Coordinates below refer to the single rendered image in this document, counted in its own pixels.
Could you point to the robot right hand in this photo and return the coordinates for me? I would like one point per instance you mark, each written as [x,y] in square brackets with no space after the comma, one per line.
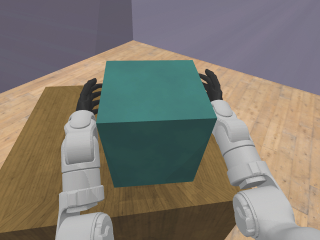
[212,86]

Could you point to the robot left hand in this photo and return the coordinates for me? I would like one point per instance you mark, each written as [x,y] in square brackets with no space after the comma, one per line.
[86,96]

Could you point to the robot right forearm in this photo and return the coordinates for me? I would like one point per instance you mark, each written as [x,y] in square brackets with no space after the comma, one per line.
[245,167]

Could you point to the robot right upper arm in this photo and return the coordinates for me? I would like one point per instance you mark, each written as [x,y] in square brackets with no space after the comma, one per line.
[263,213]

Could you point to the carton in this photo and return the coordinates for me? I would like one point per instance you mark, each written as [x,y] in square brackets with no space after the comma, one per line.
[154,121]

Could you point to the robot left forearm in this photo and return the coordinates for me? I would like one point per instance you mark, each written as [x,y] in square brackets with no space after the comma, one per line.
[80,163]

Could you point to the pedestal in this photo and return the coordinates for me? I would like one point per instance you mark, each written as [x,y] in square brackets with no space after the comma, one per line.
[31,181]

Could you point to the robot left upper arm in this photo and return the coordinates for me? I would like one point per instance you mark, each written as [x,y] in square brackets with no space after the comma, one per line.
[91,226]

